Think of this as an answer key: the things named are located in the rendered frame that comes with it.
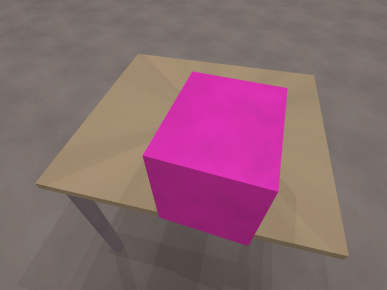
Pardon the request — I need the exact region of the carton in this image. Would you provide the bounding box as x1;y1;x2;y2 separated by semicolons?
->
143;71;288;246

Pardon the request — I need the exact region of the table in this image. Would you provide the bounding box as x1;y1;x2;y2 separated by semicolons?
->
35;54;349;259

